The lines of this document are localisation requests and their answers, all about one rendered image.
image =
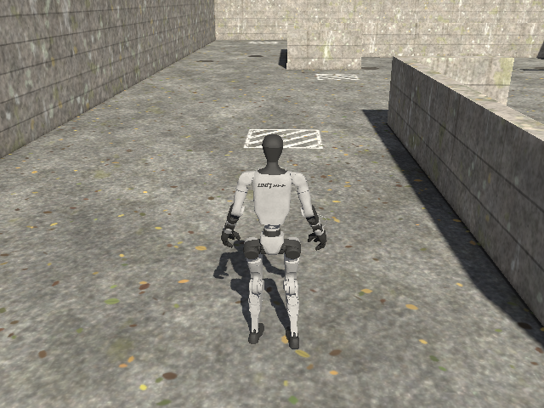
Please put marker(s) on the robot right upper arm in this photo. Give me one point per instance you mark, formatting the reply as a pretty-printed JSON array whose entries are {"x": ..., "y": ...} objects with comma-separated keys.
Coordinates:
[{"x": 299, "y": 180}]

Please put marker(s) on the left robot forearm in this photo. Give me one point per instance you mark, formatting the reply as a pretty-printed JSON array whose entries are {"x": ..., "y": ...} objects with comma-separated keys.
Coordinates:
[{"x": 230, "y": 222}]

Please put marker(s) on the robot left hand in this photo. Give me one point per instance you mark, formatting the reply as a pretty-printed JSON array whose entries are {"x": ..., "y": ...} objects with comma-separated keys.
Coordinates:
[{"x": 224, "y": 238}]

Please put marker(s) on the robot left upper arm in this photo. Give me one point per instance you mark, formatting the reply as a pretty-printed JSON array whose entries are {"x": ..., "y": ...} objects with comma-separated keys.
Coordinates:
[{"x": 245, "y": 179}]

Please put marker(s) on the robot right shin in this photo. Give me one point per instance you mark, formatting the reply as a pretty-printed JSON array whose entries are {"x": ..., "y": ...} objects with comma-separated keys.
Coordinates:
[{"x": 292, "y": 307}]

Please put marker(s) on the robot right hand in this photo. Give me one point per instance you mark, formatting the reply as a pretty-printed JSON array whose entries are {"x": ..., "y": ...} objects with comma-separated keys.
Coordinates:
[{"x": 320, "y": 238}]

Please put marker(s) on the humanoid robot head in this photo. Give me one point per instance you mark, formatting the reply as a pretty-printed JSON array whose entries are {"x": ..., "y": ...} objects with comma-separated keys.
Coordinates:
[{"x": 272, "y": 148}]

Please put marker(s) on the right robot forearm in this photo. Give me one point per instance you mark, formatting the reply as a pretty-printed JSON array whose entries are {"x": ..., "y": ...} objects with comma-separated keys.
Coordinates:
[{"x": 315, "y": 224}]

